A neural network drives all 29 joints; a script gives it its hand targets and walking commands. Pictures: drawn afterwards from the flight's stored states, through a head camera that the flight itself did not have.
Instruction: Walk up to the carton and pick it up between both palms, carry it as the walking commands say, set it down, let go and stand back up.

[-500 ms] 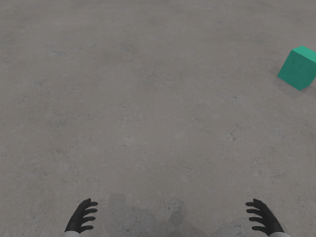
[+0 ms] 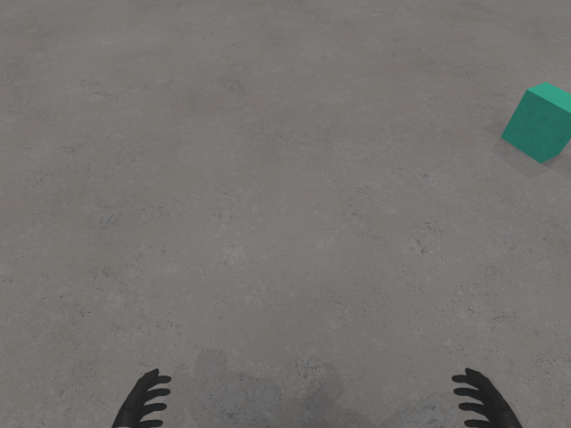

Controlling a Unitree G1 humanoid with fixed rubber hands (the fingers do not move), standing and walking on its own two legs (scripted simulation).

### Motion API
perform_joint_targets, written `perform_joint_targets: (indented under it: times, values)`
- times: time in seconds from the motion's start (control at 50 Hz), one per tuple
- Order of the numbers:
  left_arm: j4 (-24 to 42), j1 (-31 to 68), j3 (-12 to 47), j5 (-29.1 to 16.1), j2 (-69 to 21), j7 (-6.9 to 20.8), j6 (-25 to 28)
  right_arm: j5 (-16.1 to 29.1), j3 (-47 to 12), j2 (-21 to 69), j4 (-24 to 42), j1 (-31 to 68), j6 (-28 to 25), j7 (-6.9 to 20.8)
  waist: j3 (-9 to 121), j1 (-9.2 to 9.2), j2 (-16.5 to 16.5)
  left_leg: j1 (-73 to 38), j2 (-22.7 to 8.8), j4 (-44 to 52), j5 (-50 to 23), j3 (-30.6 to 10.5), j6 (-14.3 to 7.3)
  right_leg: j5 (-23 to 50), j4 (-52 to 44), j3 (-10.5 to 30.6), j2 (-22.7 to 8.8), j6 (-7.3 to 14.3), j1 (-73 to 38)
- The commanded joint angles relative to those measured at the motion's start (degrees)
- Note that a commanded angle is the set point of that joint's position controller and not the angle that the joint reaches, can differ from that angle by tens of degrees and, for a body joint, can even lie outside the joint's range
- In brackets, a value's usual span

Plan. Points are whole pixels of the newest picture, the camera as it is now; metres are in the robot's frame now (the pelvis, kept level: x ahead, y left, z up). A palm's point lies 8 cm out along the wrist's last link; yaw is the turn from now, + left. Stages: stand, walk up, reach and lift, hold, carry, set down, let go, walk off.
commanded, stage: stand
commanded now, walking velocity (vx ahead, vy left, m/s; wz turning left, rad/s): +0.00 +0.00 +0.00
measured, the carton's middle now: (543, 123) +1.54 -1.24 -0.61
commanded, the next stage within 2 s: walk up in 0.60 s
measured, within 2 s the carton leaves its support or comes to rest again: neither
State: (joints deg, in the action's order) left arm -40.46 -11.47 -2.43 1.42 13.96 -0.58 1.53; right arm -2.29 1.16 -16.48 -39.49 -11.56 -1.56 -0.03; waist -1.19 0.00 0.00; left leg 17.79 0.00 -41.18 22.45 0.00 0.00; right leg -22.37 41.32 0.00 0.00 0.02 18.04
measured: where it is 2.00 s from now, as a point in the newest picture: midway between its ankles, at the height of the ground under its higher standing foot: (360, 386)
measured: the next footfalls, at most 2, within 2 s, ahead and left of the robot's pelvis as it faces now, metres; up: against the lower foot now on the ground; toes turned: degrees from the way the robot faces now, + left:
right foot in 1.20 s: +0.11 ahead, -0.23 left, +0.00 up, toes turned -7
left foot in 1.62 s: +0.32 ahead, -0.01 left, +0.00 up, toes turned -5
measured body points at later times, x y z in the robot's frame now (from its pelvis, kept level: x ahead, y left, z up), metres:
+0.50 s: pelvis -0.01 +0.00 +0.00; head -0.01 +0.00 +0.45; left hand +0.12 +0.26 -0.11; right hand +0.12 -0.27 -0.10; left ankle +0.00 +0.12 -0.72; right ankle +0.00 -0.12 -0.72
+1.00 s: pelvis -0.01 -0.02 +0.01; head -0.03 -0.01 +0.46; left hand +0.13 +0.27 -0.09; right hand +0.09 -0.34 -0.08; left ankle -0.01 +0.12 -0.72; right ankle +0.01 -0.15 -0.67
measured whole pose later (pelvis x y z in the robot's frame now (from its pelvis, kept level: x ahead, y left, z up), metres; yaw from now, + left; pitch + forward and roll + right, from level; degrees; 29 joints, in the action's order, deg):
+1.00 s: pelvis -0.01 -0.02 +0.01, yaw -3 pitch -2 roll -1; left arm -45.5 -11.6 -6.0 2.7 19.8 6.3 0.8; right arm -2.1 4.3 -22.3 -47.5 -13.2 -6.1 0.2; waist 1.0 0.0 0.0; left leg 16.0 -3.5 -39.0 21.5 1.3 -0.8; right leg -24.3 56.8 0.0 -0.4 0.3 26.9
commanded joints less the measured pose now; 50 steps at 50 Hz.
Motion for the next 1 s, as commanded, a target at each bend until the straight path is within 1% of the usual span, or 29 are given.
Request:
perform_joint_targets:
  times: [0.0,0.04,0.1,0.14,0.16,0.22,0.26,0.3,0.36,0.4,0.44,0.48,0.5,0.62,0.68,0.72,0.76,0.78,0.8,0.82,0.84,0.86,0.88,0.9,0.92,0.94,0.96,0.98]
  values:
    - [2.25,3.7,-3.28,-0.3,14.81,-0.2,2.18,1.03,3.63,-12.34,1.97,4.54,-1.82,-0.55,4.19,0.14,-0.69,-1.99,-4.57,7.01,-15.59,-5.16,-4.29,15.89,-8.57,6.05,-5.2,4.09,-2.63]
    - [2.0,3.94,-3.27,-0.32,14.87,-0.14,2.17,0.96,3.61,-12.47,1.8,4.77,-1.82,-0.56,3.9,0.11,-1.68,-1.95,-4.56,7.16,-15.65,-5.24,-4.19,15.98,-8.84,6.06,-5.32,4.04,-2.65]
    - [1.37,3.71,-3.26,-0.34,15.03,-0.16,2.3,1.1,3.67,-12.42,1.08,4.48,-1.83,-0.62,4.66,0.07,-1.77,-2.48,-4.6,7.14,-15.93,-5.21,-4.29,16.33,-8.71,6.14,-5.41,4.14,-2.89]
    - [1.08,4.03,-3.26,-0.28,15.05,-0.19,2.18,1.04,3.6,-12.48,0.74,4.62,-1.84,-0.62,4.06,0.08,-1.23,-2.22,-4.52,7.39,-15.75,-5.24,-4.29,16.02,-8.86,6.36,-5.39,4.17,-2.46]
    - [0.74,3.93,-3.21,-0.3,14.91,-0.18,2.22,1.09,3.54,-12.39,0.55,4.8,-1.85,-0.68,3.9,0.12,-1.72,-2.22,-4.61,7.42,-15.83,-5.29,-4.45,16.05,-9.17,6.26,-5.29,4.1,-2.63]
    - [0.22,4.0,-3.27,-0.35,15.38,-0.17,2.15,1.19,3.46,-12.4,-0.05,4.59,-1.86,-0.61,4.09,0.14,-1.29,-2.44,-4.82,7.63,-15.95,-5.47,-4.45,16.09,-9.09,6.32,-5.39,4.14,-2.75]
    - [-0.17,3.96,-3.2,-0.4,15.24,-0.2,2.24,1.18,3.47,-12.62,-0.31,4.7,-1.77,-0.65,3.67,0.08,-1.8,-2.12,-4.72,7.82,-16.11,-5.57,-4.49,15.95,-9.4,6.47,-5.48,4.2,-2.79]
    - [-0.41,4.0,-3.25,-0.36,15.38,-0.18,2.17,1.2,3.54,-12.89,-0.68,5.01,-1.85,-0.6,3.95,0.17,-1.56,-2.71,-4.78,7.78,-15.96,-5.33,-4.33,16.27,-9.72,6.7,-5.58,4.23,-2.61]
    - [-1.03,4.32,-3.13,-0.36,15.15,-0.17,2.18,1.17,3.47,-12.72,-1.45,4.83,-1.8,-0.67,3.55,0.19,-1.85,-2.76,-4.82,8.25,-15.47,-5.47,-4.35,15.42,-10.16,6.69,-5.58,4.22,-2.41]
    - [-1.37,4.2,-3.09,-0.48,15.24,-0.18,2.23,1.21,3.28,-12.7,-1.77,5.13,-1.77,-0.64,3.15,0.02,-1.38,-2.36,-4.86,8.6,-15.15,-5.76,-4.51,14.99,-10.36,6.91,-5.6,4.23,-2.52]
    - [-1.78,4.34,-3.07,-0.47,15.17,-0.13,2.13,1.21,3.29,-12.77,-2.1,5.17,-1.83,-0.63,2.94,0.06,-2.07,-2.36,-4.89,8.95,-14.55,-5.87,-4.46,14.36,-10.75,6.93,-5.52,4.23,-2.4]
    - [-2.15,4.27,-2.97,-0.39,15.18,-0.13,2.15,1.2,3.4,-13.0,-2.33,5.3,-1.76,-0.65,3.15,0.14,-1.54,-2.75,-4.94,8.94,-14.27,-5.79,-4.49,14.07,-10.99,7.27,-5.68,4.23,-2.13]
    - [-2.4,4.4,-2.94,-0.41,15.36,-0.06,2.18,1.26,3.27,-12.88,-2.57,5.16,-1.82,-0.63,2.75,0.25,-2.03,-2.57,-4.85,8.99,-14.23,-5.94,-4.45,13.82,-11.15,7.11,-5.62,4.23,-1.93]
    - [-3.3,5.09,-2.92,-0.36,15.52,-0.07,2.01,1.25,3.22,-12.92,-3.79,5.24,-1.73,-0.51,1.47,0.25,-1.98,-2.1,-4.65,9.96,-12.08,-6.14,-4.43,10.88,-12.66,7.95,-5.86,4.38,-1.1]
    - [-3.9,5.41,-2.84,-0.41,15.37,0.03,1.89,1.21,3.31,-13.14,-4.2,5.49,-1.66,-0.45,0.62,0.48,-2.7,-1.98,-4.8,10.59,-10.77,-6.27,-4.39,8.97,-13.72,8.32,-5.92,4.38,-0.26]
    - [-4.33,5.44,-2.82,-0.51,15.29,0.08,1.89,1.15,3.26,-13.03,-4.65,5.58,-1.68,-0.42,0.7,0.25,-1.96,-1.76,-4.99,11.49,-9.16,-6.69,-4.36,7.77,-13.8,8.0,-5.63,4.22,-0.58]
    - [-4.9,5.21,-2.8,-0.37,15.31,0.11,1.92,1.17,3.17,-12.93,-5.09,5.8,-1.73,-0.39,-0.11,0.28,-2.17,-1.56,-5.08,11.67,-8.98,-6.82,-4.44,7.25,-14.49,8.53,-5.82,4.3,-0.17]
    - [1.68,2.06,-6.4,2.5,21.15,3.52,0.85,-0.5,8.07,-23.48,-3.93,-2.16,-4.13,0.49,4.09,1.66,-2.16,-13.42,-7.46,11.52,16.8,-9.23,-8.22,-19.2,-11.76,14.89,-4.06,7.38,16.62]
    - [3.5,9.06,-6.11,2.87,20.04,5.47,0.48,-0.79,9.36,-25.55,-6.2,-5.78,-5.01,0.22,-0.32,5.45,1.46,-21.46,-12.72,16.96,28.64,-17.75,-11.57,-22.2,-4.79,12.46,-2.24,5.36,33.17]
    - [5.08,13.27,-5.79,3.29,17.87,6.21,0.2,-0.77,10.67,-28.62,-6.68,-8.27,-5.59,-0.17,-0.99,7.57,13.19,-22.1,-25.84,29.03,37.25,-31.61,-15.17,-9.5,15.01,3.09,-0.71,3.67,39.46]
    - [4.44,12.52,-6.36,4.13,20.52,6.28,-0.04,-0.09,10.35,-27.84,-5.27,-4.12,-5.98,-0.44,-1.93,5.72,3.98,-17.76,-29.86,30.23,30.51,-33.03,-15.41,-3.58,21.03,6.35,-4.18,2.37,38.75]
    - [2.72,8.63,-6.68,3.4,21.36,6.81,-0.2,0.12,9.85,-27.25,-4.55,-0.85,-6.34,-0.57,-1.86,3.05,2.44,-14.39,-29.03,30.59,26.98,-28.85,-14.29,-1.3,21.57,7.0,-5.7,1.47,34.74]
    - [1.54,5.62,-6.91,2.86,21.2,7.55,-0.41,-0.07,9.66,-26.54,-4.62,1.0,-6.82,-0.52,-1.47,1.11,2.71,-14.0,-26.75,29.98,23.39,-24.26,-13.31,-0.23,20.84,6.25,-6.8,1.11,30.98]
    - [0.82,4.43,-7.43,2.36,20.98,8.28,-0.67,-0.32,9.37,-25.08,-4.54,1.9,-7.17,-0.55,-1.32,-0.22,3.16,-13.69,-24.11,28.69,20.62,-20.26,-12.96,0.92,20.61,4.88,-7.44,0.66,27.95]
    - [0.78,4.02,-7.69,2.09,20.43,8.84,-0.93,-0.54,9.37,-24.15,-4.34,1.48,-7.27,-0.57,-1.16,-0.28,4.54,-12.6,-22.37,28.61,18.16,-16.88,-12.46,0.74,18.77,3.84,-7.49,0.51,25.7]
    - [0.98,4.22,-7.64,1.73,19.69,9.31,-1.21,-0.81,9.49,-24.16,-4.61,0.92,-7.34,-0.55,-1.13,0.08,5.75,-11.92,-21.11,28.68,15.28,-13.97,-11.98,0.79,16.7,2.71,-7.26,0.39,23.98]
    - [1.15,4.21,-7.44,1.27,18.83,9.7,-1.51,-1.04,9.72,-24.6,-4.73,1.34,-7.22,-0.41,-1.18,0.01,8.56,-9.62,-20.06,28.51,14.28,-10.79,-11.3,2.21,15.86,1.38,-7.09,0.34,22.07]
    - [1.37,4.18,-7.46,0.72,18.81,10.0,-1.72,-1.15,9.69,-24.78,-4.44,3.03,-7.11,-0.33,-2.15,-0.46,11.03,-7.02,-19.81,28.82,15.35,-8.75,-10.84,3.69,14.96,0.52,-7.31,0.25,20.38]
